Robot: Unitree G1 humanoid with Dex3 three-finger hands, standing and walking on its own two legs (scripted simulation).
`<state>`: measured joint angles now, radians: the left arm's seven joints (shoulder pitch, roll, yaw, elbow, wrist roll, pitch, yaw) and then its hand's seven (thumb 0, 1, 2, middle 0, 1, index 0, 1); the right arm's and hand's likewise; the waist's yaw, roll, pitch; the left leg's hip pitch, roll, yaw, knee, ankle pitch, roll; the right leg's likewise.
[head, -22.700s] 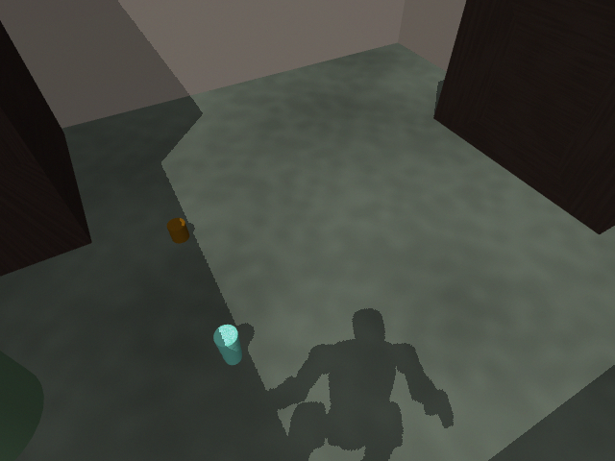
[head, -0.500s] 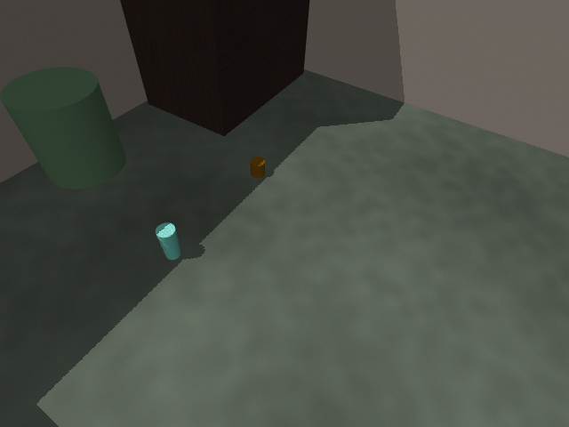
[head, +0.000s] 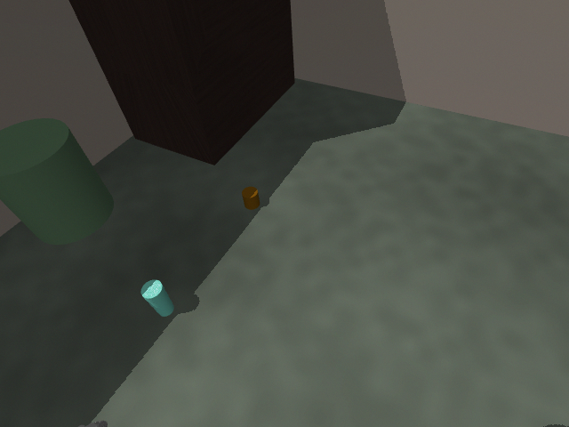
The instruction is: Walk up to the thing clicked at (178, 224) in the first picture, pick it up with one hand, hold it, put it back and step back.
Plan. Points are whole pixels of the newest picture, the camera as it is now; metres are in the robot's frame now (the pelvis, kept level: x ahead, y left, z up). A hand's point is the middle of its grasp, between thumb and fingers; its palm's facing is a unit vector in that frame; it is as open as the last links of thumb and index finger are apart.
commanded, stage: walk up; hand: left
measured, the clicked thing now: (251, 198) +1.22 +0.24 -0.72
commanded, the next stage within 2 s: none
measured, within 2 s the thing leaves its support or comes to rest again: neither
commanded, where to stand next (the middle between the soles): +0.83 +0.00 m, yaw +0 degrees
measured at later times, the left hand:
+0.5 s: hand (133, 362) +0.27 +0.30 -0.15, palm faces -0.04 -0.94 -0.33, open 7.4 cm
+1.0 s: hand (178, 255) +0.47 +0.25 -0.11, palm faces +0.00 -0.91 -0.42, open 7.4 cm
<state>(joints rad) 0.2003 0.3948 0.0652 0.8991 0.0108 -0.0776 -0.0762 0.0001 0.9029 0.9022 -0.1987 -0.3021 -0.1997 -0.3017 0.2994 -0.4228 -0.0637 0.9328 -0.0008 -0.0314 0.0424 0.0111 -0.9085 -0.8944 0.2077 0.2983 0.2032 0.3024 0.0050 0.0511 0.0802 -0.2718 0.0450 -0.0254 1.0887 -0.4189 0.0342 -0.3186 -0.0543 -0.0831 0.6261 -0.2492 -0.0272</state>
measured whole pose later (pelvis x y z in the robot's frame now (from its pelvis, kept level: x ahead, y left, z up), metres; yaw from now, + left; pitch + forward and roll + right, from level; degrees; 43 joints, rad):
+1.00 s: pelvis +0.43 -0.03 +0.01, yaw +1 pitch -2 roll +0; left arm 0.32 0.39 0.04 0.86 0.01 -0.09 -0.05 0.00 0.90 0.90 -0.20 -0.30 -0.20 -0.30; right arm 0.27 -0.43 -0.06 0.88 -0.01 -0.03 0.06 0.01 -0.91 -0.89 0.21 0.30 0.20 0.30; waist 0.03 0.06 0.08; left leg -0.49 0.06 0.00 0.90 -0.31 0.01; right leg -0.20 -0.04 -0.10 0.49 -0.26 -0.03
